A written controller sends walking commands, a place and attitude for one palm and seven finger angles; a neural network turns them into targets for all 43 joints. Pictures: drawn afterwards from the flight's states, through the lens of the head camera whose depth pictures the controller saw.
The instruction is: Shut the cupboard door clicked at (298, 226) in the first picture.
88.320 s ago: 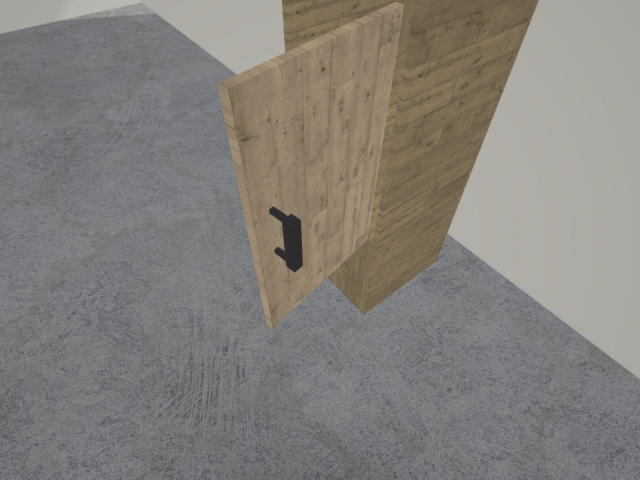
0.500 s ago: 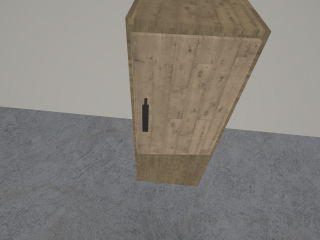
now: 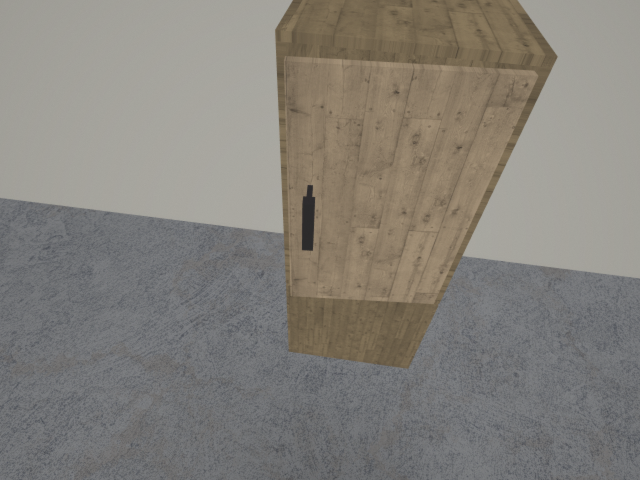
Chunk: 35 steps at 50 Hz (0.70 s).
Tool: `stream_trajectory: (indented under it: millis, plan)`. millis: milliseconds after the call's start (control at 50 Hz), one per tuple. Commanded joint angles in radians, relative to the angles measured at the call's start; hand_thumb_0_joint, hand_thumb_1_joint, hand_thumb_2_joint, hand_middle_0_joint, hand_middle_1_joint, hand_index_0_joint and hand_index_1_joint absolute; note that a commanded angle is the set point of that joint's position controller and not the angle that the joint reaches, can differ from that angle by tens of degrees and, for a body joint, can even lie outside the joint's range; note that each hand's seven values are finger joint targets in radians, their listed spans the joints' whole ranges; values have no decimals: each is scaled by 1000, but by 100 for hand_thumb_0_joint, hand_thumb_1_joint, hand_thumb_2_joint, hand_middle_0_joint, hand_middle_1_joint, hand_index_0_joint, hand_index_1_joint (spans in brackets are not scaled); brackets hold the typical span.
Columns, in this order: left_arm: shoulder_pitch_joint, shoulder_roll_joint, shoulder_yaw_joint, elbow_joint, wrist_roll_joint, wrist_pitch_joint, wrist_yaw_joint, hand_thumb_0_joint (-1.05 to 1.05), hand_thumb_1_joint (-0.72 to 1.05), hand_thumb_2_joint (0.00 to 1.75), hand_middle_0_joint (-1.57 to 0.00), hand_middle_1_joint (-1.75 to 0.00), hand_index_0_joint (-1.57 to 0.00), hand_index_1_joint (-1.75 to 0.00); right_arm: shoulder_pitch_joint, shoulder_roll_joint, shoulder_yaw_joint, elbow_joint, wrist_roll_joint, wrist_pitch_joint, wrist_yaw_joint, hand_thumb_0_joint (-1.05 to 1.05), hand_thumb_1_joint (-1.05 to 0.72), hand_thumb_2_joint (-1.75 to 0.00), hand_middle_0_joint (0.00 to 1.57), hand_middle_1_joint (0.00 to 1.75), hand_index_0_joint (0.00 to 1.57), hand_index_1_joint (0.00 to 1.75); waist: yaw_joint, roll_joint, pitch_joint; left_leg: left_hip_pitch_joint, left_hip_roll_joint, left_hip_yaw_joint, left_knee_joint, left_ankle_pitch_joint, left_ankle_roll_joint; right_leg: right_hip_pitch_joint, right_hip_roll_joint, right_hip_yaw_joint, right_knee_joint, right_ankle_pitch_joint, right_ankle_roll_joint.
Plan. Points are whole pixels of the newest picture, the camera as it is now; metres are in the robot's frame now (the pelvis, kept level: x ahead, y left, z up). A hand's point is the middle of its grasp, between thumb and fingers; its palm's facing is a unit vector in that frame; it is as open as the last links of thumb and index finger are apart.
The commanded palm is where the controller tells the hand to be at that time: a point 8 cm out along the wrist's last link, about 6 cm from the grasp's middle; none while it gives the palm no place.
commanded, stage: come to a stop and stand still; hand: left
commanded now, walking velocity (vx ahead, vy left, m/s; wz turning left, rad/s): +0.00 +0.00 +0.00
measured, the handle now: (308, 217) +0.58 +0.07 -0.04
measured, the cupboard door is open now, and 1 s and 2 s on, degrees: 5 5 5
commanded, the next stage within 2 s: look again from close up in 0.72 s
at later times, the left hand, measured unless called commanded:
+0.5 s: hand out of the picture -0.03 +0.20 -0.18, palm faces +0.01 -0.97 -0.22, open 7.4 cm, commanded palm none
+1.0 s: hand out of the picture -0.03 +0.20 -0.18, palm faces -0.06 -0.98 -0.16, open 7.4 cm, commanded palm none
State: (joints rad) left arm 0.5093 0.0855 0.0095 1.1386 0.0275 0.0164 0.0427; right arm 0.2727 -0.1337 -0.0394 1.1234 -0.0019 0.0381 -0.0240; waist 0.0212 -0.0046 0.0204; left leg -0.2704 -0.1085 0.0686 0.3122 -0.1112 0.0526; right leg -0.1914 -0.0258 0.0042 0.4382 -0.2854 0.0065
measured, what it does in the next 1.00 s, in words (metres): steps on the spot: right foot, then left foot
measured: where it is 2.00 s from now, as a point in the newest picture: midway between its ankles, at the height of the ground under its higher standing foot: outside the picture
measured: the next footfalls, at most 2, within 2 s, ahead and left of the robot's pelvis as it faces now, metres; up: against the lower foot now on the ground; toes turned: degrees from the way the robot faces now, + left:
right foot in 0.48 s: -0.08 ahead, -0.08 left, +0.00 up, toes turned -8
left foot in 0.62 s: +0.06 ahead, +0.12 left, +0.00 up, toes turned -3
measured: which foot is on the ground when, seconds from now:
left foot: down 0.00-0.48, up 0.50-0.60, down 0.62-1.00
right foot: down 0.00-0.18, up 0.20-0.46, down 0.48-1.00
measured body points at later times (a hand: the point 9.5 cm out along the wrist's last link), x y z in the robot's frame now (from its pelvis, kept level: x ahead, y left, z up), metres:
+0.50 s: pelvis -0.04 +0.02 +0.00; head -0.04 +0.03 +0.45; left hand -0.03 +0.26 -0.16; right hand -0.07 -0.20 -0.16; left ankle +0.06 +0.05 -0.73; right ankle -0.12 -0.07 -0.75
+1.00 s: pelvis -0.03 +0.04 +0.00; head +0.00 +0.04 +0.45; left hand -0.03 +0.25 -0.16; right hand -0.03 -0.19 -0.16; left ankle +0.02 +0.12 -0.74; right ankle -0.12 -0.07 -0.74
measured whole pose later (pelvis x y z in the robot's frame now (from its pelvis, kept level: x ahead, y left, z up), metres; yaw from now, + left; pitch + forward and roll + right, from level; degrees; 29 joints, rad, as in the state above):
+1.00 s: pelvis -0.03 +0.04 +0.00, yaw -5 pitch +0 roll +1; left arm 0.30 0.14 0.00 1.10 0.01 0.00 0.04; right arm 0.20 -0.15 -0.01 1.14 0.00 0.00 -0.03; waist 0.00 -0.04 0.05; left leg -0.23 -0.06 0.06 0.36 -0.14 0.05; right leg -0.03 -0.04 -0.05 0.37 -0.34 0.01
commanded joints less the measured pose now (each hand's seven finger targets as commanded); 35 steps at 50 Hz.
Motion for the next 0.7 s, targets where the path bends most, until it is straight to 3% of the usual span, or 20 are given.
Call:
stream_trajectory:
  millis: [0, 60, 100, 120, 160, 180, 200, 240, 320, 360, 400, 420, 440, 460, 500, 540, 580, 600, 640, 680]
  plan:
    - [83, 95, 27, -19, 3, 5, 6, 0, 90, 90, -20, -30, -20, -30, 74, -62, -14, -29, -7, 1, -9, 0, -90, -90, 20, 30, 20, 30, -31, -83, 91, 106, 113, -124, 50, -315, -79, -278, -75, 100, -164, -292, -66]
    - [-115, 138, 41, -75, -1, 5, 12, 0, 90, 90, -20, -30, -20, -30, 167, -31, -26, -21, -11, 14, -9, 0, -90, -90, 20, 30, 20, 30, -107, -196, 60, 277, 79, -78, 472, -190, -66, -547, -186, 195, -282, -443, -130]
    - [-282, 156, 44, -129, 0, -4, 16, 0, 90, 90, -20, -30, -20, -30, 246, -32, -28, -11, -6, -3, -5, 0, -90, -90, 20, 30, 20, 30, -154, -126, 95, 256, 134, -124, 465, -224, -47, -576, -188, 161, -197, -362, -114]
    - [-275, 151, 41, -131, 0, -5, 11, 0, 90, 90, -20, -30, -20, -30, 246, -29, -17, -15, -6, -18, -3, 0, -90, -90, 20, 30, 20, 30, -133, -30, 135, 169, 149, -143, 291, -272, -43, -515, -138, 122, -88, -336, -91]
    - [-106, 88, 41, -97, -9, 12, 4, 0, 90, 90, -20, -30, -20, -30, 163, -70, -8, -44, -24, -42, -13, 0, -90, -90, 20, 30, 20, 30, -32, 289, 208, -203, 301, -448, -197, -654, -18, -232, 34, -24, 224, -167, -13]
    - [-32, 80, 49, -64, 5, 30, 5, 0, 90, 90, -20, -30, -20, -30, 89, -115, -15, -64, -25, -41, -18, 0, -90, -90, 20, 30, 20, 30, 7, 338, 166, -367, 354, -535, -316, -820, -12, -59, 58, -18, 441, -128, -9]
    - [26, 93, 56, -47, 10, 43, 4, 0, 90, 90, -20, -30, -20, -30, 18, -132, -15, -86, -23, -39, -19, 0, -90, -90, 20, 30, 20, 30, 48, 278, 138, -401, 353, -516, -355, -769, -32, -26, 55, 2, 584, -133, -19]
    - [61, 101, 63, -34, 6, 43, 5, 0, 90, 90, -20, -30, -20, -30, -32, -125, -12, -99, -20, -41, -19, 0, -90, -90, 20, 30, 20, 30, 64, 107, 102, -299, 302, -380, -326, -545, -74, -49, 44, -1, 643, -110, -19]
    - [41, 84, 47, -62, -8, 39, 7, 0, 90, 90, -20, -30, -20, -30, 59, -101, -17, -59, -23, -28, -19, 0, -90, -90, 20, 30, 20, 30, 16, 85, 46, -33, 279, -303, -319, -394, -72, -8, 41, -64, 306, -197, -33]
    - [84, 94, 50, -57, -13, 41, 9, 0, 90, 90, -20, -30, -20, -30, 98, -106, -25, -45, -26, -18, -18, 0, -90, -90, 20, 30, 20, 30, 17, 101, 74, -7, 247, -267, -349, -307, -123, 83, 57, -96, 61, -212, -48]
    - [152, 120, 61, -40, -13, 36, 12, 0, 90, 90, -20, -30, -20, -30, 102, -117, -36, -38, -19, -6, -16, 0, -90, -90, 20, 30, 20, 30, 36, 62, 94, -22, 166, -155, -293, -221, -231, 211, 53, -115, -211, -82, -63]
    - [129, 156, 68, -50, -10, 28, 19, 0, 90, 90, -20, -30, -20, -30, 105, -98, -36, -34, -2, -3, -18, 0, -90, -90, 20, 30, 20, 30, 26, -31, 84, -33, 99, -65, -87, -161, -266, 219, -57, -17, -265, -53, -103]
    - [-9, 197, 77, -89, -6, 24, 27, 0, 90, 90, -20, -30, -20, -30, 117, -63, -33, -25, 5, 2, -19, 0, -90, -90, 20, 30, 20, 30, -23, -202, 91, 61, 85, -77, 270, -234, -173, -27, -239, 146, -304, -190, -174]
    - [-178, 259, 73, -154, 2, 16, 26, 0, 90, 90, -20, -30, -20, -30, 140, -84, -48, -45, -10, 4, -8, 0, -90, -90, 20, 30, 20, 30, -77, -202, 89, 114, 101, -138, 473, -257, -100, -222, -335, 184, -353, -220, -229]
    - [-388, 224, 59, -201, -6, -22, 15, 0, 90, 90, -20, -30, -20, -30, 116, -129, -53, -58, -10, 2, 8, 0, -90, -90, 20, 30, 20, 30, -121, -172, 162, 1, 143, -139, 589, -236, -67, -253, -263, 111, -299, -103, -215]
    - [-354, 205, 48, -173, -2, -31, 8, 0, 90, 90, -20, -30, -20, -30, 111, -93, -30, -63, -5, -18, 8, 0, -90, -90, 20, 30, 20, 30, -108, -100, 156, -6, 160, -98, 409, -234, -60, -123, -219, 36, -181, 118, -177]
    - [-236, 175, 35, -116, -13, -15, -1, 0, 90, 90, -20, -30, -20, -30, 105, -44, 2, -44, -11, -31, -1, 0, -90, -90, 20, 30, 20, 30, -64, -7, 118, 89, 160, -65, 121, 28, -59, -45, -157, 1, -10, 234, -98]
    - [-165, 151, 29, -96, -21, -7, -4, 0, 90, 90, -20, -30, -20, -30, 87, -73, 10, -44, -14, -45, -10, 0, -90, -90, 20, 30, 20, 30, -24, 102, 85, 121, 205, -164, 64, 195, -34, -40, -89, -14, 43, 171, -46]
    - [-93, 144, 24, -58, -23, 10, -2, 0, 90, 90, -20, -30, -20, -30, 33, -116, 14, -40, -14, -46, -17, 0, -90, -90, 20, 30, 20, 30, 11, 165, 62, 32, 265, -299, -43, 22, 6, 48, -45, -30, 10, -26, -14]
    - [-91, 157, 21, -48, -16, 16, -3, 0, 90, 90, -20, -30, -20, -30, 6, -138, 12, -40, -11, -44, -17, 0, -90, -90, 20, 30, 20, 30, 24, 90, 84, -20, 273, -352, -134, -136, 9, 85, -46, -25, 4, -32, -14]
